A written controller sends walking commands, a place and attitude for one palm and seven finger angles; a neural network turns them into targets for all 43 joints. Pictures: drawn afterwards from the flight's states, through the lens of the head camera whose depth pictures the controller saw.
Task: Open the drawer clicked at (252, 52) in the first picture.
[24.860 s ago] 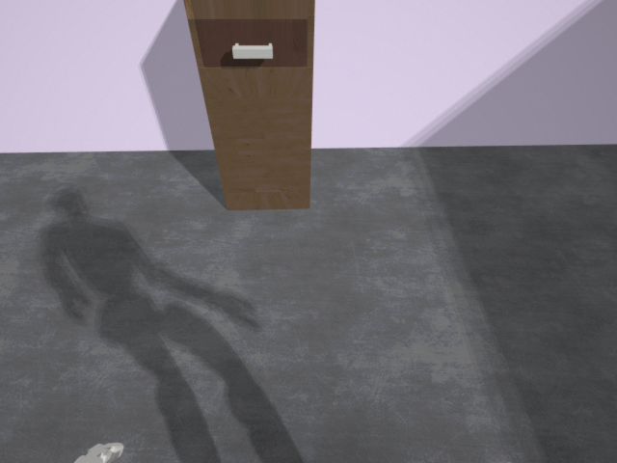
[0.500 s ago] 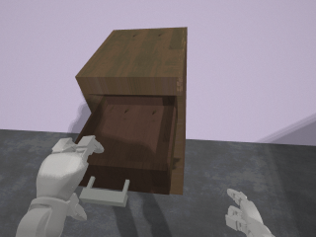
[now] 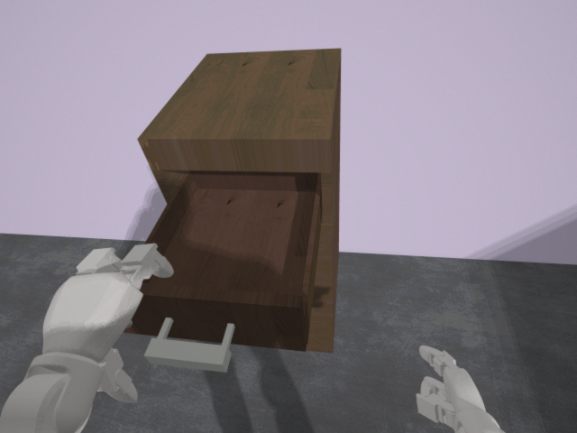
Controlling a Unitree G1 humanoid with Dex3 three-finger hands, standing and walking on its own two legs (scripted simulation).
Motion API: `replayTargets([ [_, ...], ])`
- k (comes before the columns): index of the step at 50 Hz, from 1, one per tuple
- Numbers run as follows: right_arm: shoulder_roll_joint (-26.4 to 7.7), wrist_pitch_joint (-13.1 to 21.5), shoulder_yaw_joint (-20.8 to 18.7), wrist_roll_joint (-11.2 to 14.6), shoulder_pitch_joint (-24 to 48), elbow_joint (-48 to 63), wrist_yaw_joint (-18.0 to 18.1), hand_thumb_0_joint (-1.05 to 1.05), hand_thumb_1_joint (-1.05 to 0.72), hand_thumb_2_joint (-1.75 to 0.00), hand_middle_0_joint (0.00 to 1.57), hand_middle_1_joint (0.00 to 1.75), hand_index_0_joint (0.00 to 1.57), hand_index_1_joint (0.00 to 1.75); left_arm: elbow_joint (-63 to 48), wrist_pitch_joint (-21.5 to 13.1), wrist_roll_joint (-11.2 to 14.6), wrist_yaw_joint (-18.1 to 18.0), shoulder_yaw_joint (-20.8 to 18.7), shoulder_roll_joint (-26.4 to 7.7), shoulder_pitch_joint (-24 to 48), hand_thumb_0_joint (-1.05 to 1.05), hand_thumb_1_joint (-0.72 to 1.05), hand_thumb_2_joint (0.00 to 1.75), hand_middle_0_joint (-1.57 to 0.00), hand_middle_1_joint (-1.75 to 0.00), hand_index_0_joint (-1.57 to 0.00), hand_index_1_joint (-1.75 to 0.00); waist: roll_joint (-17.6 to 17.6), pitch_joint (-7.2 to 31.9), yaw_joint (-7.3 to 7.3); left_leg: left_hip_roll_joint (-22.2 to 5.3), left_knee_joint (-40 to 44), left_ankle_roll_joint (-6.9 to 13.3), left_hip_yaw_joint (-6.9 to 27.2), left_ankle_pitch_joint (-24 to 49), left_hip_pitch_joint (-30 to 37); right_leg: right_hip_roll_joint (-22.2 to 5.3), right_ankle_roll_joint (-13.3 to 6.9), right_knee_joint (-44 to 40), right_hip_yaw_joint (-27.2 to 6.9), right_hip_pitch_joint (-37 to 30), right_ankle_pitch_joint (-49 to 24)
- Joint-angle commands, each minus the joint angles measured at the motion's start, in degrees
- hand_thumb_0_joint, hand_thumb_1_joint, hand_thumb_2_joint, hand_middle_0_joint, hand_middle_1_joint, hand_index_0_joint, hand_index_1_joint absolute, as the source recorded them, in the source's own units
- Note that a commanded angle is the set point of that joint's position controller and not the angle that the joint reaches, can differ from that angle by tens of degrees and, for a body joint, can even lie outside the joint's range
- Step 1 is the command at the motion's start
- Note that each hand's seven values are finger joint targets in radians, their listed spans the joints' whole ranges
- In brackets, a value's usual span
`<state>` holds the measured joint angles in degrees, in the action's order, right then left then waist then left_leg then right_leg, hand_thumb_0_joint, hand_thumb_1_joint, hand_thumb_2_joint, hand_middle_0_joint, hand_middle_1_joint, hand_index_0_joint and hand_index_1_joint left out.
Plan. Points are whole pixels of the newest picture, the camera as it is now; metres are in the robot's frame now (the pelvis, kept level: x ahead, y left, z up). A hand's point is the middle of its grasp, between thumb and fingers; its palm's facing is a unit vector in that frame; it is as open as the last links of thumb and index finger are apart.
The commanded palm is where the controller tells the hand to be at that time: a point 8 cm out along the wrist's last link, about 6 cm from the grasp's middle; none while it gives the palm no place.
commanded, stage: draw the hand back to the body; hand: left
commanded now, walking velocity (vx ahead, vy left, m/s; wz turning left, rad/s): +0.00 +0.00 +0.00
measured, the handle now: (193, 340) +0.25 +0.21 -0.02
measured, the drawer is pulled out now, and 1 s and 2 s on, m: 0.30 0.30 0.30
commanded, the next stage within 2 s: step back with the hand held close in 1.40 s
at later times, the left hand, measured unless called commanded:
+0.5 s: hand (132, 318) +0.20 +0.21 +0.13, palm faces +0.20 -0.71 -0.68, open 13.8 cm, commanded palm +0.16 +0.25 +0.18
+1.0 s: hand (117, 292) +0.21 +0.23 +0.16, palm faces +0.35 -0.84 -0.42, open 10.4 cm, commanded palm +0.16 +0.28 +0.18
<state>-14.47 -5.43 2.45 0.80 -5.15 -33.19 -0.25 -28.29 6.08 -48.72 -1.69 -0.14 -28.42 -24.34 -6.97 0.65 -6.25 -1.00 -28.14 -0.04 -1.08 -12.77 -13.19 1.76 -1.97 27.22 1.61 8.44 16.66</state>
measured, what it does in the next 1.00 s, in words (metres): stands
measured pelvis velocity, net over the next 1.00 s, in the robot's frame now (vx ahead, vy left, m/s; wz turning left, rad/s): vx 0.03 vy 0.00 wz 0.00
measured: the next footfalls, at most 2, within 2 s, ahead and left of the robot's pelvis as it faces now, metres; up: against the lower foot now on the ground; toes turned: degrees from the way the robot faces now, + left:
none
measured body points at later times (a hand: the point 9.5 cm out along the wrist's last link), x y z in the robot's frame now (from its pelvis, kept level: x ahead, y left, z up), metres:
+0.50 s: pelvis +0.01 +0.01 +0.00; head +0.01 -0.03 +0.45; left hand +0.18 +0.25 +0.17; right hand +0.24 -0.19 -0.08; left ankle +0.03 +0.12 -0.74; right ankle -0.02 -0.10 -0.74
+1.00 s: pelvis +0.03 +0.00 +0.00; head +0.03 -0.03 +0.45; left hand +0.19 +0.27 +0.18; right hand +0.22 -0.22 -0.08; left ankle +0.03 +0.12 -0.74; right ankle -0.02 -0.10 -0.74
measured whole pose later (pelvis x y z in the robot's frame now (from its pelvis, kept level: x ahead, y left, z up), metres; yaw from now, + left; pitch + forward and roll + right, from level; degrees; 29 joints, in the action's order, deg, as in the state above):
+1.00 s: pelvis +0.03 +0.00 +0.00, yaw +0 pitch -2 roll +0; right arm -12.8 6.0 0.0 0.8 -10.1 -35.8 4.4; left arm -29.1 -5.4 3.8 -6.0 -14.8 -19.3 -33.2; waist -4.1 -0.6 -2.8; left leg -0.4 -24.9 0.1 -1.2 -14.0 -8.7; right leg 1.3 -1.6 22.6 1.5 3.3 17.1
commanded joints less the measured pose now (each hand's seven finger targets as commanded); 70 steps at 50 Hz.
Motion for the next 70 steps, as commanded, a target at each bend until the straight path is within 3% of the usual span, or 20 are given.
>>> replayTargets([
  [1,-4.8,3.3,-2.2,0.0,10.4,10.9,0.5,0.0,-0.9,-0.9,0.2,0.3,0.2,0.3,-11.6,-1.6,0.5,-2.4,-8.9,-10.1,5.2,0.0,-0.5,0.3,-0.3,-1.2,-0.3,-1.2,5.6,6.4,-0.26,1.5,1.5,1.6,-0.2,8.7,6.7,-1.7,1.2,-6.5,-1.7,4.7,-10.4],
  [12,-4.9,4.5,-2.4,0.4,10.7,11.7,1.0,0.0,-0.9,-0.9,0.2,0.3,0.2,0.3,-12.8,-4.2,1.6,-3.8,-12.0,-11.1,0.9,0.0,-0.5,0.3,-0.3,-1.2,-0.3,-1.2,3.2,6.7,-0.46,1.0,0.5,1.2,0.5,8.5,6.7,-1.3,0.7,-5.9,-1.6,6.5,-9.5],
  [15,-5.0,3.8,-2.8,0.0,8.8,11.1,1.0,0.0,-0.9,-0.9,0.2,0.3,0.2,0.3,-10.9,-4.0,1.2,-3.9,-12.4,-11.7,0.4,0.0,-0.5,0.3,-0.3,-1.2,-0.3,-1.2,5.6,5.9,-0.45,1.1,0.6,1.4,0.2,8.0,5.6,-1.5,1.0,-5.5,-0.7,6.9,-8.3],
  [17,-5.1,4.0,-2.4,0.6,10.8,11.8,0.7,0.0,-0.9,-0.9,0.2,0.3,0.2,0.3,-12.1,-3.4,1.5,-4.2,-13.5,-12.2,0.1,0.0,-0.5,0.3,-0.3,-1.2,-0.3,-1.2,2.0,6.5,-0.53,0.8,0.7,1.1,0.6,8.5,5.9,-1.1,0.5,-5.2,-1.5,6.5,-8.9],
  [20,-5.2,3.5,-2.9,0.3,8.6,11.8,0.8,0.0,-0.9,-0.9,0.2,0.3,0.2,0.3,-12.0,-3.4,2.0,-3.6,-12.6,-11.7,-1.4,0.0,-0.5,0.3,-0.3,-1.2,-0.3,-1.2,4.5,7.1,-0.25,0.7,0.5,1.4,0.3,9.6,5.9,-1.3,1.0,-4.7,-0.1,6.4,-9.8],
  [21,-0.6,8.0,-2.6,0.7,4.4,13.9,2.1,0.0,-0.9,-0.9,0.2,0.3,0.2,0.3,-13.0,-8.1,44.0,-3.5,-8.5,11.1,2.2,0.0,-0.47,0.32,-0.3,-1.18,-0.3,-1.18,9.7,2.7,6.06,-1.0,1.3,2.9,0.5,6.0,11.9,-0.4,0.5,-5.1,1.4,5.5,-9.1],
  [22,-2.0,11.1,-2.1,0.3,4.5,12.9,3.0,0.0,-0.9,-0.9,0.2,0.3,0.2,0.3,-10.0,-10.3,45.6,-4.1,-11.7,5.8,-2.9,0.0,-0.43,0.33,-0.29,-1.15,-0.29,-1.15,11.3,2.9,4.75,-1.9,2.4,2.3,1.3,4.6,11.8,0.0,0.5,-4.8,1.1,5.7,-6.3],
  [24,-2.5,13.0,-1.8,-0.1,3.5,11.9,4.7,0.0,-0.9,-0.9,0.2,0.3,0.2,0.3,-16.2,-13.4,49.8,-5.2,-15.2,2.1,-1.3,0.0,-0.36,0.36,-0.29,-1.11,-0.29,-1.11,10.0,4.6,3.57,-1.3,3.9,2.0,1.0,5.5,11.3,-1.7,1.2,-6.2,1.1,3.1,-7.0],
  [26,-2.3,15.1,-1.8,-0.7,2.6,10.7,5.5,0.0,-0.9,-0.9,0.2,0.3,0.2,0.3,-18.6,-15.3,50.4,-6.4,-17.7,0.1,-0.6,0.0,-0.29,0.39,-0.29,-1.07,-0.29,-1.07,4.9,5.7,2.85,-0.8,3.9,1.7,0.6,7.2,11.4,-2.3,0.9,-6.5,0.4,1.8,-8.7],
  [27,-2.4,15.7,-1.6,-1.0,2.9,9.5,5.7,0.0,-0.9,-0.9,0.2,0.3,0.2,0.3,-17.1,-15.2,50.6,-6.8,-19.1,-0.9,-1.7,0.0,-0.26,0.4,-0.28,-1.04,-0.28,-1.04,1.3,3.2,2.54,-0.6,4.2,1.3,0.4,7.1,10.0,-2.3,0.6,-7.2,0.1,1.8,-8.8],
  [28,-1.9,16.1,-1.3,-0.9,2.1,9.3,5.5,0.0,-0.9,-0.9,0.2,0.3,0.2,0.3,-16.4,-15.4,50.9,-6.6,-17.2,1.8,-2.3,0.0,-0.22,0.42,-0.28,-1.02,-0.28,-1.02,1.2,1.9,2.98,-0.7,4.7,1.1,0.7,7.4,9.5,-2.5,0.5,-7.1,0.7,1.9,-9.1],
  [31,-2.2,16.3,-1.7,-0.8,1.9,8.6,5.1,0.0,-0.9,-0.9,0.2,0.3,0.2,0.3,-14.8,-15.5,51.7,-6.2,-17.4,2.6,-3.5,0.0,-0.12,0.47,-0.27,-0.95,-0.27,-0.95,0.8,1.4,2.91,-1.0,5.0,0.9,0.6,10.6,9.6,-2.5,0.4,-7.4,0.7,0.9,-12.2],
  [41,-3.0,15.6,-3.6,-0.3,2.4,7.8,4.2,0.0,-0.9,-0.9,0.2,0.3,0.2,0.3,-15.0,-15.7,52.4,-5.2,-19.9,1.5,-7.0,0.0,0.23,0.62,-0.25,-0.73,-0.25,-0.73,4.5,5.9,2.86,-1.2,4.2,1.1,0.1,17.9,11.4,-2.6,0.9,-6.9,0.8,-1.6,-20.2],
  [46,-3.0,14.7,-4.0,0.0,2.4,7.6,4.7,0.0,-0.9,-0.9,0.2,0.3,0.2,0.3,-13.1,-15.3,52.7,-5.6,-21.6,0.6,-6.0,0.0,0.41,0.69,-0.24,-0.62,-0.24,-0.62,6.0,4.6,3.06,-0.9,4.4,1.1,-0.1,16.5,11.2,-2.7,1.2,-7.5,0.9,-0.8,-19.7],
  [48,-3.1,14.4,-4.1,0.0,2.4,6.9,4.9,0.0,-0.9,-0.9,0.2,0.3,0.2,0.3,-11.7,-15.4,52.6,-5.7,-21.6,1.0,-6.6,0.0,0.48,0.72,-0.23,-0.57,-0.23,-0.57,2.9,3.9,3.14,-0.7,4.5,1.0,-0.4,15.8,11.6,-2.5,1.0,-8.3,0.8,-0.1,-18.7],
  [51,-3.1,14.2,-4.0,0.1,2.6,7.5,4.8,0.0,-0.9,-0.9,0.2,0.3,0.2,0.3,-12.1,-15.0,52.8,-5.7,-21.9,0.5,-5.6,0.0,0.58,0.76,-0.22,-0.5,-0.22,-0.5,5.4,4.4,3.07,-0.9,4.7,1.1,0.1,16.5,11.6,-2.7,1.3,-7.7,0.9,-0.6,-19.3],
  [55,-3.1,13.7,-4.1,0.0,2.8,6.9,4.9,0.0,-0.9,-0.9,0.2,0.3,0.2,0.3,-9.5,-14.8,53.0,-5.8,-23.1,0.3,-6.1,0.0,0.73,0.82,-0.21,-0.41,-0.21,-0.41,5.8,3.1,2.94,-0.6,4.7,1.3,-0.2,15.5,11.5,-2.4,1.3,-8.8,0.8,-0.2,-19.1],
  [57,-3.2,14.0,-4.0,0.1,3.2,7.2,4.8,0.0,-0.9,-0.9,0.2,0.3,0.2,0.3,-11.7,-15.0,52.8,-5.6,-22.4,0.1,-3.7,0.0,0.8,0.86,-0.21,-0.37,-0.21,-0.37,3.5,3.1,3.11,-0.5,4.9,1.1,-0.1,15.3,11.6,-2.7,1.2,-9.0,0.4,-0.1,-18.4],
  [60,-3.1,13.7,-4.0,0.0,3.2,7.1,4.9,0.0,-0.9,-0.9,0.2,0.3,0.2,0.3,-9.8,-14.8,53.0,-5.7,-21.9,0.7,-4.8,0.0,0.9,0.9,-0.2,-0.3,-0.2,-0.3,4.9,2.3,3.15,-0.4,5.0,1.4,-0.3,13.7,11.6,-2.5,1.4,-9.5,0.6,0.4,-17.5],
  [70,-2.9,13.9,-4.0,0.0,3.5,6.9,5.0,0.0,-0.9,-0.9,0.2,0.3,0.2,0.3,-9.5,-15.1,53.2,-5.7,-22.8,0.3,-5.2,0.0,0.9,0.9,-0.2,-0.3,-0.2,-0.3,5.0,2.8,2.9,-0.3,4.9,1.4,-0.4,13.3,11.7,-2.7,1.4,-10.0,0.2,-0.1,-17.5],
])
